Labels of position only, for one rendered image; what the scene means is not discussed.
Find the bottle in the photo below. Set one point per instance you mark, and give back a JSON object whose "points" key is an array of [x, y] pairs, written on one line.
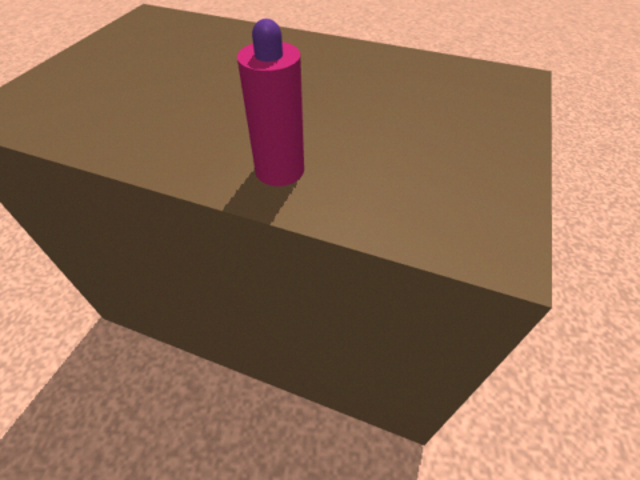
{"points": [[270, 73]]}

